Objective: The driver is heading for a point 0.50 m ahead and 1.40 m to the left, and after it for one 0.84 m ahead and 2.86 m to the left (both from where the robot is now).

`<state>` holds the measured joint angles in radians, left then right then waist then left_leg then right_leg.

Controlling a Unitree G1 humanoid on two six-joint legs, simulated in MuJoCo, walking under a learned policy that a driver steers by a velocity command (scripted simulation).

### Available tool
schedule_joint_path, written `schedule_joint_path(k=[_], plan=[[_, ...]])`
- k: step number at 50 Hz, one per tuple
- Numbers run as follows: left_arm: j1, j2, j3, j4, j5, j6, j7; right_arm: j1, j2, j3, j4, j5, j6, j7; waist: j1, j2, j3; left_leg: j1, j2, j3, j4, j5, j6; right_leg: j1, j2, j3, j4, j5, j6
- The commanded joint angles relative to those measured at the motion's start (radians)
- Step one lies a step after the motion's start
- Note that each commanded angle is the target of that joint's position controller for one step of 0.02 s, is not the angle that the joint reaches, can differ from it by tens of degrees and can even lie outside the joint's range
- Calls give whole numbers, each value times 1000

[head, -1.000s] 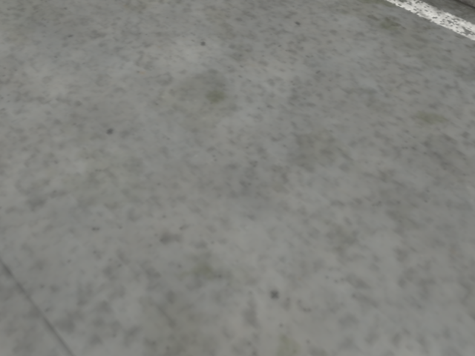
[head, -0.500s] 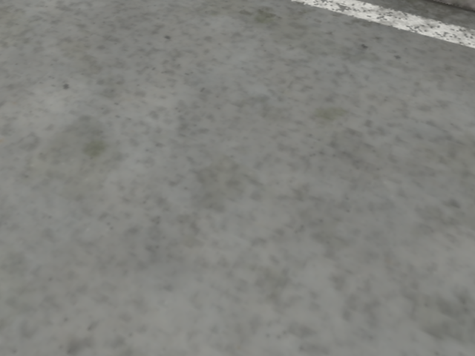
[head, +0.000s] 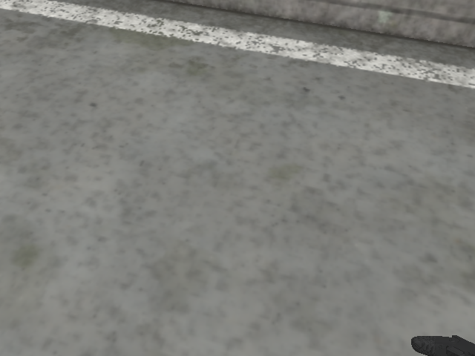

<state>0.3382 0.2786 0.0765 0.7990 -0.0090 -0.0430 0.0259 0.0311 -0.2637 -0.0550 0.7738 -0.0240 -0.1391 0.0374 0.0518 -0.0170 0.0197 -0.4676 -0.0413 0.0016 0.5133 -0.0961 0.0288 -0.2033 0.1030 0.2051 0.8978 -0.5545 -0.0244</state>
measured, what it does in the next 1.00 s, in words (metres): steps on the spot, turning left: right foot, then left foot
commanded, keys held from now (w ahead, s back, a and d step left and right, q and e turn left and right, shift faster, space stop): q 1.00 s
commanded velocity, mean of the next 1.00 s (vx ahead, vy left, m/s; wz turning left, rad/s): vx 0.07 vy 0.00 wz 0.44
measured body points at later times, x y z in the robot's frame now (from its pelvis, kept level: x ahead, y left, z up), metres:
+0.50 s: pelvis +0.09 -0.01 +0.02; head +0.13 -0.03 +0.47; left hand +0.19 +0.29 -0.07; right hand +0.28 -0.27 -0.10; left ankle +0.07 +0.10 -0.67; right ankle +0.14 -0.12 -0.72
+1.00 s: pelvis +0.08 +0.03 +0.02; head +0.10 +0.08 +0.46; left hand +0.06 +0.36 -0.09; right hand +0.36 -0.13 -0.06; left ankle +0.04 +0.12 -0.72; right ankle +0.15 -0.11 -0.64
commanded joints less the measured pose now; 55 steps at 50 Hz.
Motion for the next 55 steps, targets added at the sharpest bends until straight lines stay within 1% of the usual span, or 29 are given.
schedule_joint_path(k=[1, 2, 3, 5, 7, 10, 14, 18, 19, 20, 21, 22, 23, 24, 25, 27, 30, 34, 37, 39, 40, 41, 42, 43, 44, 45, 47, 49, 55], plan=[[84, 143, 17, -54, -1, -7, -5, 189, -129, -32, -5, 40, 23, 7, -83, 138, -234, 612, 384, -522, -121, 374, 271, -448, -68, -39, 444, -19, 53], [-12, 143, 18, -77, 15, 0, 0, 119, -100, -15, -23, 33, 36, 5, -76, 59, -150, 468, 332, -428, -143, 407, 245, -431, -103, -81, 389, 38, 60], [-61, 128, 19, -99, 28, 4, 5, 90, -91, -10, -26, 29, 43, 1, -60, 42, -108, 369, 297, -378, -157, 459, 232, -398, -131, -93, 311, 78, 63], [-54, 74, 10, -114, 23, 10, 12, 93, -124, -18, -15, 17, 54, -7, -28, 108, -107, 283, 230, -301, -174, 558, 208, -299, -134, -120, 153, 99, 68], [-51, 53, 3, -118, 16, 14, 24, 114, -174, -37, -12, 15, 66, -17, -26, 142, -147, 277, 224, -283, -170, 625, 223, -256, -107, -143, 40, 99, 84], [-85, 71, 8, -121, 11, 31, 33, 120, -206, -54, -23, 36, 93, -36, -35, 137, -187, 251, 225, -312, -190, 411, 216, -212, -91, -132, -52, 203, 91], [-176, 69, 8, -147, 7, 41, 29, 121, -190, -55, -35, 45, 130, -54, -59, 158, -121, 175, 190, -375, -228, -14, 183, -184, -70, -119, -169, 251, 86], [-151, 74, 13, -145, -1, 7, 12, 111, -181, -55, -53, 49, 153, -66, -28, 174, -104, 195, 159, -441, -152, 17, 148, -70, -56, -130, -445, 340, 61], [-125, 94, 20, -137, 0, 0, 9, 118, -163, -50, -60, 53, 157, -69, -18, 160, -111, 167, 128, -431, -108, -4, 113, 14, -92, -124, -537, 410, 42], [-95, 152, 33, -141, 19, 0, 15, 144, -118, -35, -70, 46, 159, -70, -28, 61, -154, 75, 78, -370, 30, -168, 61, 138, -259, -7, -558, 463, -18], [-136, 230, 50, -152, 48, 15, 17, 183, -77, -27, -99, 46, 150, -66, -87, -221, -124, -120, -83, -168, 220, -455, 2, 171, -454, 216, -582, 685, -159], [-144, 183, 43, -162, 65, 13, 12, 186, -162, -49, -92, 33, 140, -63, -64, -226, -131, -161, -34, -129, 462, -545, -43, 124, -539, 289, -590, 785, -253], [-179, 132, 27, -179, 56, 10, 13, 204, -211, -69, -74, 41, 143, -59, -75, -143, -120, -156, -9, -141, 575, -492, -61, 103, -492, 204, -576, 793, -239], [-225, 109, 20, -185, 40, 9, 12, 224, -205, -75, -54, 43, 159, -63, -94, -100, -98, -161, 4, -128, 630, -438, -83, 87, -424, 104, -559, 775, -194], [-245, 99, 16, -187, 25, 9, 13, 230, -193, -75, -48, 39, 174, -67, -92, -96, -84, -176, 12, -118, 674, -384, -103, 83, -389, 43, -552, 762, -170], [-235, 109, 16, -178, 25, 16, 16, 204, -146, -62, -73, 45, 188, -61, -78, -112, -59, -174, 22, -77, 676, -319, -130, 55, -350, -48, -563, 787, -171], [-180, 130, 26, -162, 28, 31, 27, 119, -112, -45, -134, 50, 186, -49, -31, -143, -76, -177, 50, -41, 531, -279, -146, 130, -366, -88, -567, 780, -195], [-188, 182, 45, -160, 18, 39, 21, 94, -107, -37, -177, 45, 186, -27, -19, -163, -110, -22, 70, 18, 339, -280, -120, 104, -396, -144, -554, 780, -198], [-184, 197, 52, -151, 0, 36, 8, 101, -127, -47, -194, 46, 196, -15, -23, -176, -102, 50, 58, 53, 205, -263, -80, 104, -420, -154, -522, 746, -181], [-204, 196, 53, -145, -20, 34, 6, 155, -123, -54, -184, 45, 199, -8, -64, -163, -103, 164, 33, 84, 10, -134, -31, 71, -406, -193, -445, 697, -129], [-162, 168, 47, -124, -21, 31, 3, 197, -142, -65, -170, 42, 198, -14, -73, -119, -113, 279, 14, 64, -90, -25, 2, 9, -372, -239, -363, 615, -71], [-122, 121, 35, -121, 10, 29, -3, 237, -229, -90, -173, 43, 194, -29, -64, 78, -136, 465, 157, -147, -128, 287, 62, -182, -291, -335, -144, 372, 26], [-163, 73, 12, -184, 54, 27, -2, 231, -335, -104, -206, 21, 186, -38, -56, 346, -129, 541, 421, -502, -113, 604, 264, -483, -143, -335, 120, -136, 109], [-250, 125, 26, -197, 34, 24, 6, 271, -286, -92, -203, -6, 162, -27, -142, 231, -202, 485, 443, -520, -145, 525, 354, -491, -130, -170, 283, -155, 105], [-259, 146, 34, -197, 10, 30, 9, 225, -260, -80, -197, -4, 145, -26, -110, 185, -150, 444, 379, -425, -152, 436, 307, -503, -144, -144, 323, -72, 90], [-239, 148, 39, -177, 10, 36, 17, 165, -233, -75, -199, 16, 139, -33, -78, 143, -117, 409, 316, -360, -152, 344, 245, -506, -156, -136, 297, 18, 83], [-213, 156, 46, -163, 24, 43, 27, 103, -199, -58, -210, 37, 148, -45, -45, 139, -105, 336, 261, -311, -156, 330, 202, -450, -148, -135, 271, 125, 91], [-184, 134, 41, -155, 20, 40, 21, 104, -196, -55, -213, 28, 154, -55, -35, 143, -129, 320, 237, -299, -161, 312, 204, -408, -122, -142, 248, 184, 100], [-241, 102, 23, -173, 13, 31, 9, 128, -224, -65, -211, 33, 164, -69, -67, 164, -110, 311, 214, -384, -156, 98, 200, -340, -91, -120, -49, 219, 111]])
Velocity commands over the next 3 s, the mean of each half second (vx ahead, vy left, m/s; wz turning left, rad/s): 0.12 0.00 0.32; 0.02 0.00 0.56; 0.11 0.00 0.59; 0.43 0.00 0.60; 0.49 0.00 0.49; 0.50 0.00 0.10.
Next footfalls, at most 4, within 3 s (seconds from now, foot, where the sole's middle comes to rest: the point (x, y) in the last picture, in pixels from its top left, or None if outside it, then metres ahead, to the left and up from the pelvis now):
0.40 right None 0.18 -0.11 -0.76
0.82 left None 0.08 0.14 -0.76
1.30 right None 0.21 -0.04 -0.76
1.76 left None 0.09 0.30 -0.76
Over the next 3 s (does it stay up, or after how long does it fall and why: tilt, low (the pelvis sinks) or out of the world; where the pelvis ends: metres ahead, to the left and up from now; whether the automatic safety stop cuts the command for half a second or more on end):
stays up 0.26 0.80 0.02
